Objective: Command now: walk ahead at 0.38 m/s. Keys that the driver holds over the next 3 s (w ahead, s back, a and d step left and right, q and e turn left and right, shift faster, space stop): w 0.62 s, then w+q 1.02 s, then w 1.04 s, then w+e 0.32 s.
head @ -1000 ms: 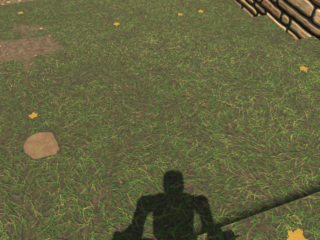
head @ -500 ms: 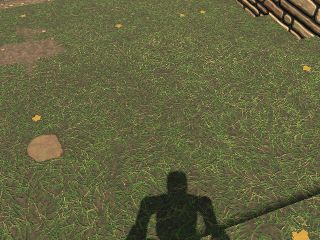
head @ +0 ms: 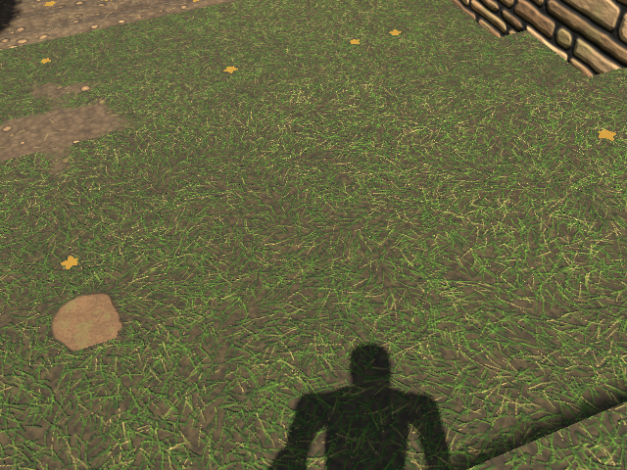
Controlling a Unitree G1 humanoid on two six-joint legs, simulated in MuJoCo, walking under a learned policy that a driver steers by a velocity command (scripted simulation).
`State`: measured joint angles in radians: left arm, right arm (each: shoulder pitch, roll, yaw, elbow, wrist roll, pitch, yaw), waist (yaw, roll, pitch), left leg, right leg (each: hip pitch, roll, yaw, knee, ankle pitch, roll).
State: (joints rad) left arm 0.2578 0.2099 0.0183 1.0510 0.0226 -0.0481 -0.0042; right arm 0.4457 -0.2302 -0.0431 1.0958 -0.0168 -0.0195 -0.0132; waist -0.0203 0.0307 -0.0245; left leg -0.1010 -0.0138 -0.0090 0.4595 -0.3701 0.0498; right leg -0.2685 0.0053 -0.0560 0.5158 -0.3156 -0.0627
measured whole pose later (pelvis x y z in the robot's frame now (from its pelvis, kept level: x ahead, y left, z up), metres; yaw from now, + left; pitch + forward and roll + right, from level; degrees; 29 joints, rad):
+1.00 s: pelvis +0.52 -0.05 -0.05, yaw +10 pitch +2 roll +2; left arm -0.07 0.24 0.06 0.81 0.03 -0.03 -0.05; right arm 0.59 -0.22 -0.03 1.00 -0.04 -0.09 -0.03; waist -0.16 -0.04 0.01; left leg 0.07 -0.08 -0.12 0.58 -0.67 0.05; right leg -0.60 -0.08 0.03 0.54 0.39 -0.02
